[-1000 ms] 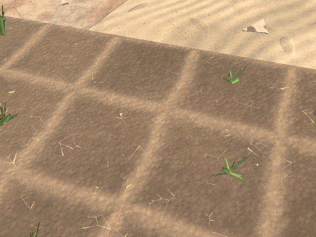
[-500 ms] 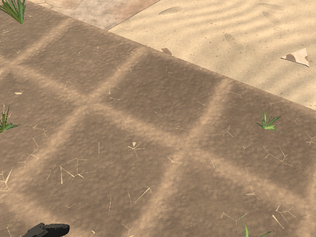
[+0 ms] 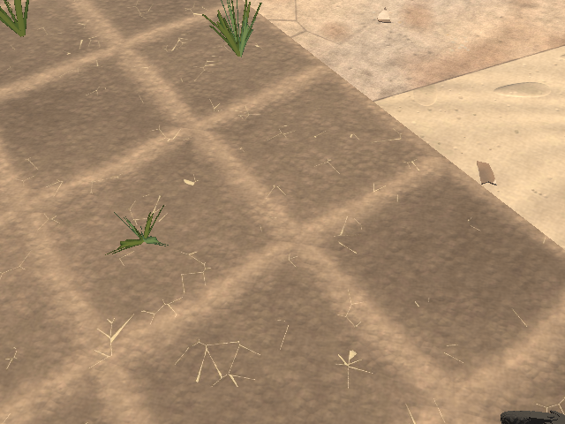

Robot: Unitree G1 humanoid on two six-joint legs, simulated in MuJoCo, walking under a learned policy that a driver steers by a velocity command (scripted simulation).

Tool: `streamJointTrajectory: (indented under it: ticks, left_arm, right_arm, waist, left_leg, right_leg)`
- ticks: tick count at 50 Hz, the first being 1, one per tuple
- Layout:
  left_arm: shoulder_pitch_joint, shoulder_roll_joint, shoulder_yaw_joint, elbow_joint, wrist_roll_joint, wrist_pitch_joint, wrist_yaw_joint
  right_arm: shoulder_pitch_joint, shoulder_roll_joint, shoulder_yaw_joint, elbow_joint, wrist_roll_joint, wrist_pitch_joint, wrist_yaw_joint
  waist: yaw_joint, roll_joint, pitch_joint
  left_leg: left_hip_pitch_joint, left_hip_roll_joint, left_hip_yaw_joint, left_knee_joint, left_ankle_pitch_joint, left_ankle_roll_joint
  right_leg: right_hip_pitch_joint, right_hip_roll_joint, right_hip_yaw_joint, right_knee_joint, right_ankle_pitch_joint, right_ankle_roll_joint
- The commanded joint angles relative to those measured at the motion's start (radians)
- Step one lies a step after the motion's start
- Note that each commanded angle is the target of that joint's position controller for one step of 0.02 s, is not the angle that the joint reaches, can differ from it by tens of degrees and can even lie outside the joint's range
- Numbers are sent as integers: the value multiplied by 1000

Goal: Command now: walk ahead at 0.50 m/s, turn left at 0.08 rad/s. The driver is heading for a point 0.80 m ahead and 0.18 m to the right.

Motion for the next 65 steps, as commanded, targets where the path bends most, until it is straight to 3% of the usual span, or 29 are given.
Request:
streamJointTrajectory:
  ticks: [1, 4, 6, 7, 8, 9, 10, 12, 14, 19, 28, 30, 32, 33, 34, 35, 36, 38, 39, 43, 49, 55, 57, 58, 59, 60, 61, 63, 65]
  left_arm:
    - [-5, 184, 41, -32, -19, -1, 1]
    - [-2, 214, 49, -7, -26, 16, 6]
    - [-19, 195, 38, -3, -24, 20, 11]
    - [-25, 129, 11, -31, 3, 15, 11]
    - [103, 9, -24, -52, -1, 2, 9]
    - [47, 120, 4, -35, -27, -6, 8]
    - [-29, 158, 20, -62, -43, -7, 7]
    - [-81, 138, 24, -69, -17, 5, 15]
    - [-39, 98, 22, -54, -21, 32, 11]
    - [-121, 60, 16, -93, -12, 57, 7]
    - [-371, 52, 0, -210, -10, 52, -51]
    - [-343, 80, 15, -224, -7, 57, -56]
    - [-132, 146, 58, -180, -9, 63, -49]
    - [37, 217, 94, -136, -12, 73, -31]
    - [21, 345, 115, -137, -22, 69, -19]
    - [47, 281, 91, -180, -13, 49, -26]
    - [16, 214, 71, -167, -2, 33, -32]
    - [-106, 154, 53, -177, -5, 22, -29]
    - [-150, 128, 43, -194, 7, 20, -23]
    - [-144, 151, 49, -193, 4, 13, -1]
    - [-68, 144, 44, -146, -3, 16, 15]
    - [-14, 162, 45, -87, 4, 29, 11]
    - [-52, 157, 39, -86, 2, 44, 21]
    - [-57, 130, 26, -104, 13, 46, 28]
    - [47, 73, 6, -112, 21, 37, 27]
    - [127, 76, 3, -83, 9, 35, 22]
    - [61, 158, 23, -81, -7, 43, 21]
    - [-100, 142, 21, -121, 0, 66, 28]
    - [-83, 93, 16, -115, 10, 95, 36]
  right_arm:
    - [-125, -29, 3, -97, 3, -34, 15]
    - [-101, -80, -16, -99, 6, -47, 20]
    - [126, -153, -57, -31, -4, -49, 4]
    - [308, -229, -81, -1, -21, -42, -14]
    - [326, -292, -85, 2, -35, -35, -19]
    - [319, -197, -64, 1, -28, -36, -19]
    - [265, -153, -48, 11, -15, -39, -18]
    - [153, -85, -29, 20, -15, -50, -11]
    - [106, -60, -29, 33, -27, -68, -8]
    - [111, -99, -48, 88, -30, -87, -25]
    - [207, -184, -73, 151, 4, -42, -41]
    - [197, -214, -81, 150, 11, -27, -45]
    - [171, -227, -82, 141, 21, -11, -50]
    - [182, -198, -69, 131, 9, -15, -55]
    - [283, -42, -20, 73, -39, -35, -42]
    - [207, -94, -18, 61, -9, -75, -30]
    - [95, -158, -37, 30, 33, -96, -22]
    - [78, -143, -33, 35, 2, -110, -34]
    - [99, -154, -40, 44, -12, -101, -36]
    - [87, -106, -32, 39, -29, -62, -35]
    - [-79, -53, -4, 17, -14, -63, -16]
    - [-132, -104, -16, -18, -6, -76, 7]
    - [20, -136, -37, 26, -29, -87, 4]
    - [139, -184, -49, 47, -45, -95, 3]
    - [234, -244, -56, 54, -61, -91, 1]
    - [283, -184, -43, 87, -31, -73, 8]
    - [237, -144, -30, 76, -2, -61, 9]
    - [98, -84, -2, 57, -16, -43, 3]
    - [42, -59, 10, 67, -34, -40, -1]
  waist:
    - [-17, -105, 44]
    - [-67, -134, 20]
    - [-195, -123, -129]
    - [-266, -30, -285]
    - [-188, 220, -422]
    - [-232, 129, -380]
    - [-213, 112, -224]
    - [-150, 70, -97]
    - [-100, 81, -67]
    - [-90, 19, 8]
    - [-167, -6, 74]
    - [-131, 25, 26]
    - [-2, 24, -101]
    - [74, -35, -190]
    - [-48, -331, -253]
    - [11, -219, -427]
    - [33, -148, -287]
    - [-52, -54, -128]
    - [-89, -76, -110]
    - [-113, -64, -69]
    - [-31, -124, -38]
    - [-15, -134, 21]
    - [-104, -133, -68]
    - [-150, -86, -201]
    - [-136, 116, -358]
    - [-134, 236, -449]
    - [-153, 105, -344]
    - [-124, -9, -147]
    - [-69, 45, -119]
  left_leg:
    - [43, -22, 51, -131, 33, 14]
    - [149, -53, 55, -222, -30, 49]
    - [520, -84, 79, -273, 25, 95]
    - [829, 110, -114, -230, 52, 156]
    - [1080, 350, -549, -324, -122, 295]
    - [999, 333, -601, -406, -253, 287]
    - [884, 300, -446, -432, -248, 249]
    - [664, 221, -258, -497, -121, 213]
    - [546, 190, -144, -564, -33, 204]
    - [515, 185, 48, -624, 125, 204]
    - [709, 220, 223, -565, 229, 149]
    - [748, 220, 254, -446, 531, 125]
    - [694, 181, 296, -130, 739, 89]
    - [492, 142, 300, 145, 549, 44]
    - [16, -50, 254, 530, -397, -31]
    - [-104, -113, -10, 670, -531, -25]
    - [-188, -59, -40, 661, -432, 3]
    - [-109, 18, -37, 488, -292, 17]
    - [-30, 40, -46, 434, -253, 12]
    - [32, 26, -12, 264, -161, -45]
    - [137, -26, 19, -123, 225, -62]
    - [72, -34, 29, -234, 47, 35]
    - [273, -91, 81, -307, 111, 81]
    - [503, 5, -8, -265, 414, 131]
    - [859, 237, -302, -217, 694, 284]
    - [953, 350, -537, -283, 689, 383]
    - [848, 314, -466, -312, 506, 336]
    - [596, 217, -263, -364, 439, 261]
    - [434, 141, -158, -406, 474, 229]
  right_leg:
    - [-22, -261, 176, -90, 350, -175]
    - [32, -286, 205, -10, 469, -150]
    - [-60, -211, 143, 252, 637, -96]
    - [-272, -150, 108, 554, 344, -50]
    - [-608, 6, 142, 882, -320, 7]
    - [-698, -25, 261, 1001, -331, 8]
    - [-758, -66, 243, 1015, -246, 1]
    - [-701, -129, 221, 946, -98, 7]
    - [-603, -154, 230, 920, -26, 17]
    - [-670, -157, 242, 762, 141, 41]
    - [-667, -114, 104, 396, 209, -33]
    - [-574, -56, 48, 385, 110, -70]
    - [-280, 38, 1, 334, 97, -127]
    - [19, 21, 95, 304, 137, -171]
    - [362, -252, 642, 237, 24, -351]
    - [440, -354, 984, 56, -145, -429]
    - [358, -330, 847, 22, -86, -361]
    - [79, -246, 620, 27, 112, -296]
    - [-20, -216, 555, 11, 205, -286]
    - [-173, -170, 442, -34, 371, -290]
    - [-223, -120, 335, -25, 235, -209]
    - [-11, -221, 384, 74, 364, -189]
    - [21, -153, 332, 269, 718, -136]
    - [-60, -91, 288, 464, 653, -85]
    - [-352, 45, 239, 832, 169, -1]
    - [-508, 114, 293, 1015, -414, 37]
    - [-563, 63, 334, 1080, -399, 42]
    - [-582, -24, 255, 962, -305, 54]
    - [-429, -63, 230, 796, -212, 69]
